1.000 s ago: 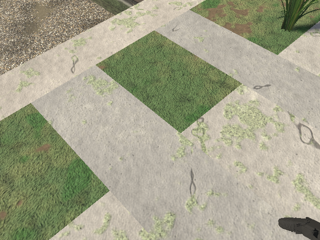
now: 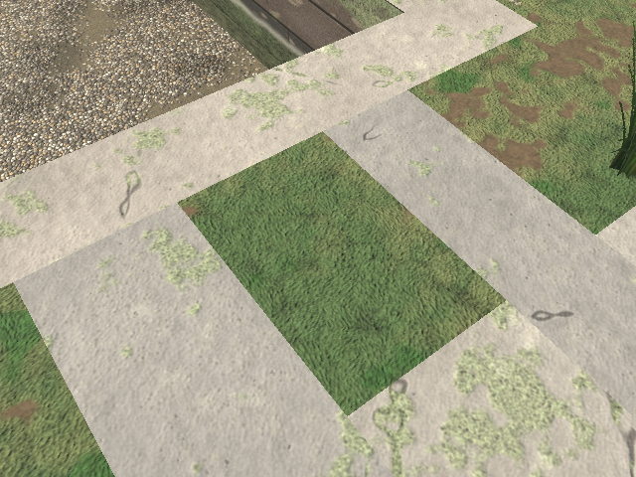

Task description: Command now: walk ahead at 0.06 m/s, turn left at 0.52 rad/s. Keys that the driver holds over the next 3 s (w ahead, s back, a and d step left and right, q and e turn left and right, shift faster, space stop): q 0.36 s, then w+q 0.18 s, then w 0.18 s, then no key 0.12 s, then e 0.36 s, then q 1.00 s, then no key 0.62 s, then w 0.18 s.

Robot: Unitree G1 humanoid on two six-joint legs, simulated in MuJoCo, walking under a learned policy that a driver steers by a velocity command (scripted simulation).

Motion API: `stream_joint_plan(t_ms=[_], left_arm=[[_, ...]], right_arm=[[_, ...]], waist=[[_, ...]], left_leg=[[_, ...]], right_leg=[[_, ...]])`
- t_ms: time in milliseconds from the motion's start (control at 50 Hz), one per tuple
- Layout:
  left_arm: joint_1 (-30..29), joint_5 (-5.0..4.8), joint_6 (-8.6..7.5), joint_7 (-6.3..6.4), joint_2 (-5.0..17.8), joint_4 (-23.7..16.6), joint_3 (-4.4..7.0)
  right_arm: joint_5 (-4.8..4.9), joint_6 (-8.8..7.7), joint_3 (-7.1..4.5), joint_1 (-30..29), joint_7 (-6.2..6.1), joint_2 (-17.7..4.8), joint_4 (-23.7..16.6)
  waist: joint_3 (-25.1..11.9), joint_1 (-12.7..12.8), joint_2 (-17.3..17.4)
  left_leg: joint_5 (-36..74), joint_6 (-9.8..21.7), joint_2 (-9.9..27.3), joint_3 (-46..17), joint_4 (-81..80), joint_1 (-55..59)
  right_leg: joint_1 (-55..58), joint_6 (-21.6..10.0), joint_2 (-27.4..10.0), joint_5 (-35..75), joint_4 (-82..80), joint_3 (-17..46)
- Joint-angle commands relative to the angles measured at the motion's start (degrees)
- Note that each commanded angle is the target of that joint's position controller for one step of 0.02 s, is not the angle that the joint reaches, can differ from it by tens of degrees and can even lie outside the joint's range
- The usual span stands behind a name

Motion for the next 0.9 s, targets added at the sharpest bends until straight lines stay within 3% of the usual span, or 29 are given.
stream_joint_plan(t_ms=[20, 40, 60, 80, 100, 120, 140, 160, 180, 220, 300, 360, 420, 460, 480, 500, 520, 540, 560, 600, 620, 660, 700, 780, 840, 880, 900], left_arm=[[-2.2, -1.52, 0.2, 0.16, 10.3, -2.8, 2.82], [0.6, -1.57, 0.36, 0.02, 9.1, -1.4, 2.63], [2.6, 0.01, 0.33, -0.23, 6.6, -1.1, 1.99], [-0.2, 2.17, 0.2, -0.19, 4.4, -4.5, 0.98], [-4.5, 1.56, 0.22, 0.03, 6.5, -5.0, 1.58], [-5.1, 0.03, 0.45, 0.07, 7.1, -5.2, 1.87], [-4.0, -0.23, 0.58, 0.54, 6.7, -4.2, 1.97], [-4.1, 0.34, 0.69, 1.06, 7.6, -3.9, 2.29], [-3.7, 0.63, 0.76, 1.23, 7.8, -3.7, 2.51], [-2.2, 0.32, 0.67, 1.1, 6.6, -3.6, 2.29], [-4.0, 0.06, 0.64, 0.82, 4.8, -4.1, 1.49], [-4.2, -0.19, 0.55, 0.28, 5.3, -4.3, 1.51], [-3.8, -0.85, -0.22, -0.67, 6.1, -4.7, 1.79], [-0.8, -1.27, -1.22, -1.18, 5.8, -4.1, 2.09], [2.1, -1.22, -1.67, -1.13, 6.3, -3.1, 2.49], [7.5, -0.38, -1.96, -0.75, 9.4, -2.2, 3.28], [11.0, 1.21, -2.1, -0.82, 14.3, -1.2, 4.07], [8.0, 2.26, -3.1, -1.15, 13.7, -2.1, 4.0], [4.4, 1.25, -3.54, -0.7, 10.0, -3.1, 3.01], [3.3, -0.13, -3.61, -0.05, 7.0, -3.2, 1.95], [5.0, -0.03, -3.83, 0.09, 6.6, -2.6, 1.64], [8.3, 0.32, -4.34, -0.07, 6.6, -1.4, 1.58], [9.7, 0.01, -4.4, -0.2, 7.2, -0.9, 1.67], [10.8, -0.51, -3.39, -0.47, 9.4, 0.3, 1.89], [12.6, -1.4, -2.51, -0.79, 11.4, 1.6, 2.32], [11.1, -2.0, -2.31, -0.76, 10.1, 1.7, 1.82], [11.5, -1.57, -2.65, -0.88, 8.2, 1.7, 1.12]], right_arm=[[0.0, -0.3, -1.82, 2.1, 0.65, -5.0, -4.2], [-0.29, -0.43, -2.46, 3.7, 0.25, -6.6, -3.9], [-0.26, -0.67, -4.13, 6.4, -0.8, -12.1, -3.9], [-1.27, -1.03, -4.95, 6.5, -1.54, -17.8, -5.4], [-2.14, -2.41, -4.17, 8.7, -0.9, -14.7, -5.3], [-1.89, -3.52, -3.71, 6.9, -0.71, -13.6, -5.1], [-0.87, -4.02, -3.56, 3.7, -0.98, -12.3, -5.4], [0.11, -3.88, -2.95, 1.0, -1.36, -10.4, -6.0], [0.22, -3.57, -2.49, -0.6, -1.79, -9.7, -6.5], [-0.32, -3.2, -2.44, -0.8, -2.24, -9.8, -7.1], [0.02, -2.71, -2.97, 0.1, -2.82, -11.0, -7.3], [-0.11, -2.21, -3.17, -0.4, -2.6, -11.5, -7.7], [0.39, -2.07, -2.85, -0.4, -2.12, -10.7, -7.8], [0.61, -2.05, -2.43, -1.5, -2.12, -10.2, -7.8], [0.62, -2.14, -2.02, -1.6, -2.3, -9.0, -7.9], [0.4, -2.36, -1.04, -1.1, -2.4, -5.7, -8.3], [0.91, -3.09, -0.58, -1.5, -2.25, -3.6, -10.5], [0.55, -4.1, -1.48, -3.8, -2.09, -7.7, -11.9], [0.48, -4.36, -2.3, -2.4, -1.83, -10.0, -10.6], [-0.11, -4.63, -2.34, 0.5, -1.51, -8.6, -8.3], [-0.05, -5.11, -1.88, -0.1, -1.13, -6.9, -8.1], [0.31, -6.01, -1.12, -1.5, -0.68, -4.6, -8.4], [0.28, -6.53, -0.59, -3.8, -0.38, -3.6, -9.3], [-0.14, -7.27, 0.79, -8.5, 0.63, -0.7, -10.6], [0.45, -7.29, -0.01, -7.2, 1.23, -2.8, -10.8], [-0.05, -7.36, -1.36, -0.1, 0.84, -5.0, -8.5], [-0.77, -7.39, -2.19, 5.0, 0.16, -7.2, -7.3]], waist=[[-6.5, -2.0, -6.2], [-6.9, -2.2, -4.1], [-8.3, -1.8, 6.4], [-7.7, -1.5, 20.2], [-12.7, -5.5, 11.7], [-11.5, -4.2, 8.8], [-10.3, -2.5, 6.2], [-9.4, -1.7, 5.2], [-9.6, -0.6, 5.7], [-10.9, 0.2, 5.9], [-10.5, -1.1, 6.6], [-9.4, -1.7, 8.1], [-8.5, -2.1, 9.2], [-6.8, 0.5, 9.4], [-6.4, 2.0, 8.0], [-8.6, 3.3, 1.2], [-6.6, 2.7, -11.7], [-1.4, 2.0, -12.3], [0.6, 0.6, -10.4], [0.3, 0.0, -9.1], [1.0, 0.8, -8.2], [1.0, 2.0, -7.1], [0.9, 2.8, -7.2], [1.8, 4.3, -8.1], [-0.4, 3.2, -10.0], [-4.0, -1.6, -8.2], [-7.8, -4.2, -6.0]], left_leg=[[3.4, 2.7, -1.7, 2.5, -10.2, 6.6], [10.2, 4.4, -2.8, 1.4, -15.5, 11.5], [30.4, 7.9, 3.9, -9.1, -19.5, 20.0], [46.4, 19.8, 17.1, -29.1, -19.7, 27.1], [45.3, 24.2, 18.0, -29.7, -20.4, 26.5], [42.1, 21.7, 15.0, -24.4, -20.6, 25.7], [37.1, 18.3, 11.9, -20.9, -20.3, 24.5], [34.6, 16.3, 10.7, -19.8, -20.5, 23.3], [35.6, 15.7, 9.5, -18.5, -20.7, 20.6], [35.7, 15.6, 8.2, -17.8, -20.9, 19.6], [28.6, 15.3, 7.1, -19.8, -20.7, 19.1], [22.2, 15.2, 6.5, -22.8, -20.9, 15.7], [-2.4, 14.6, 4.7, -27.5, -23.4, 12.3], [-13.2, 13.0, 2.3, -29.1, -22.9, 7.8], [-16.2, 10.9, 0.0, -28.0, -20.6, 3.7], [-20.8, 7.5, -3.9, -22.9, -9.1, -4.6], [-19.6, 5.0, -11.8, -11.0, 5.6, -17.7], [-14.8, 4.1, -6.5, -12.7, 14.2, -22.3], [-9.9, 3.4, -5.1, -12.8, 17.6, -22.6], [-3.3, 1.6, -4.4, -11.3, 19.9, -22.1], [-0.1, 1.1, -4.1, -10.8, 20.5, -21.9], [4.3, 0.6, -3.8, -9.0, 18.5, -21.2], [7.2, 0.0, -2.6, -6.7, 12.7, -20.2], [9.3, -0.6, -2.3, -0.7, -2.4, -8.6], [9.4, 1.3, -4.0, -0.1, -8.2, -0.7], [16.2, 4.2, -5.9, 0.0, -16.7, 11.5], [24.0, 5.7, -3.9, -1.5, -18.4, 21.4]], right_leg=[[5.6, -8.1, -15.8, 14.0, -1.4, 8.7], [3.8, -4.9, -13.4, 10.8, 3.4, 6.8], [-3.9, 0.1, -7.9, 2.1, 16.2, 1.9], [-22.4, 5.9, 1.7, -25.6, 32.2, 2.0], [-24.7, 5.8, 2.8, -29.2, 42.5, 13.0], [-26.2, 4.7, 2.0, -24.9, 44.9, 15.5], [-26.9, 4.1, 1.2, -20.0, 43.6, 16.5], [-27.3, 4.0, 0.7, -16.6, 41.6, 17.1], [-24.4, 4.2, 1.2, -14.1, 41.5, 17.0], [-21.5, 4.7, 2.7, -11.0, 38.6, 16.8], [-17.9, 5.6, 3.9, -8.6, 26.4, 17.7], [-13.3, 5.4, 5.0, -8.5, 20.4, 18.0], [-8.8, 3.8, 5.7, -9.0, 13.3, 17.3], [-1.5, 1.9, 6.0, -5.5, 3.6, 16.1], [4.8, 0.4, 4.5, -3.5, -1.5, 16.5], [14.5, -3.0, -5.4, -9.3, -4.8, 25.7], [17.0, -9.6, -16.6, -23.4, -11.3, 44.3], [10.9, -13.7, -20.9, -29.2, -14.2, 51.5], [9.6, -12.5, -17.9, -28.9, -14.3, 46.1], [10.8, -8.8, -12.6, -21.9, -14.3, 37.2], [10.3, -8.6, -11.6, -17.1, -15.0, 33.8], [10.4, -9.0, -10.3, -10.2, -15.8, 28.5], [11.1, -9.4, -9.8, -5.4, -16.4, 25.2], [6.6, -8.6, -7.8, 11.4, -14.0, 17.7], [7.5, -7.8, -9.9, 20.4, -9.4, 18.2], [6.9, -5.3, -8.0, 30.6, -1.3, 17.7], [3.3, -2.9, -5.1, 29.4, 6.3, 15.8]])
